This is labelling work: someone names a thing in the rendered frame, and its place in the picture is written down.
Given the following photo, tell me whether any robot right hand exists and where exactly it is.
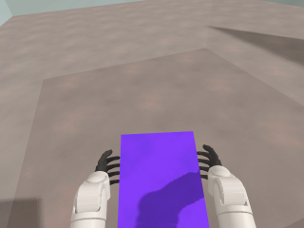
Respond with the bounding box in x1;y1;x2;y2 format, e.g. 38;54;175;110
197;144;222;180

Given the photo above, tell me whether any robot left forearm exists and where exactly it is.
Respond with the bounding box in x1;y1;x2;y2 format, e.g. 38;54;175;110
70;171;111;228

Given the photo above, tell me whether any robot right forearm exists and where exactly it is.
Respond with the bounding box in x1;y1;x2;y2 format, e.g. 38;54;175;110
207;165;257;228

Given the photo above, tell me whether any robot left hand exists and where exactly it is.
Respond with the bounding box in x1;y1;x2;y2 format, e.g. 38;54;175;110
95;149;121;185

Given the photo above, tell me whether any carton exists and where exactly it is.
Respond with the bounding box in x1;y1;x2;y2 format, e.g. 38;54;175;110
117;131;210;228

